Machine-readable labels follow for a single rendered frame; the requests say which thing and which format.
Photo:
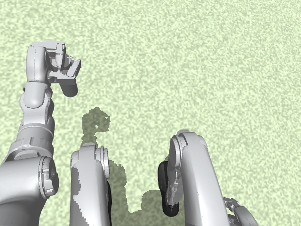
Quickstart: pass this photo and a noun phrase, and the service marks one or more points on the left robot arm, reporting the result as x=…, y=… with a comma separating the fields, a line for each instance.
x=28, y=174

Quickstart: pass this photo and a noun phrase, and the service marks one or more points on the can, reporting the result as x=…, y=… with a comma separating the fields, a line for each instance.
x=68, y=90

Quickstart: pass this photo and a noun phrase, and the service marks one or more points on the left robot hand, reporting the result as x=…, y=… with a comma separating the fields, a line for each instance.
x=39, y=68

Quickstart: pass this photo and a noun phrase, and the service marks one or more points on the right robot hand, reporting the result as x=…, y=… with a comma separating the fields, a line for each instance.
x=242, y=215

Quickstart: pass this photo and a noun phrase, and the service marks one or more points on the right robot foot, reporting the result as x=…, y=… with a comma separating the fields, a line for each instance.
x=169, y=210

